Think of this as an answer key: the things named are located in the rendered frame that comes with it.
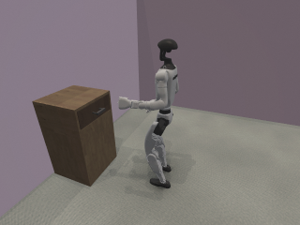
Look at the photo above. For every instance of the robot left upper arm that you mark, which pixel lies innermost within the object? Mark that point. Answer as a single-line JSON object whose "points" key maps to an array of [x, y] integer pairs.
{"points": [[161, 80]]}

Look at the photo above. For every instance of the handle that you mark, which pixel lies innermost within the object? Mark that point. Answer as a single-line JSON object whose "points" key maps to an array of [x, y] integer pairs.
{"points": [[101, 110]]}

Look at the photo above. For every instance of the robot right foot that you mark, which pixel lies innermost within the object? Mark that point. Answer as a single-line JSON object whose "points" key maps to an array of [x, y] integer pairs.
{"points": [[167, 168]]}

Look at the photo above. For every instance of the left robot thigh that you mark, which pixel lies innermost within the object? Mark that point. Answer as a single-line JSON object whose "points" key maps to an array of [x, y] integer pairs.
{"points": [[151, 137]]}

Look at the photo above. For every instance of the robot left forearm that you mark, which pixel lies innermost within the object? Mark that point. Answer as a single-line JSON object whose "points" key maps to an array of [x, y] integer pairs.
{"points": [[148, 105]]}

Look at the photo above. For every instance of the robot right upper arm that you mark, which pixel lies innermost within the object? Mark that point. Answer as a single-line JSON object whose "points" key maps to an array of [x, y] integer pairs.
{"points": [[177, 85]]}

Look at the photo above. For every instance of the drawer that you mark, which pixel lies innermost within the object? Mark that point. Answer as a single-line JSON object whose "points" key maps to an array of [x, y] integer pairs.
{"points": [[87, 114]]}

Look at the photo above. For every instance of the cabinet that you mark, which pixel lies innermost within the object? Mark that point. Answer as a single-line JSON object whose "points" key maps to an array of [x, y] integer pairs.
{"points": [[81, 155]]}

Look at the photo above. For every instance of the robot left hand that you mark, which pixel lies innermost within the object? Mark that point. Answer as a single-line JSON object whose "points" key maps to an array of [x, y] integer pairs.
{"points": [[123, 103]]}

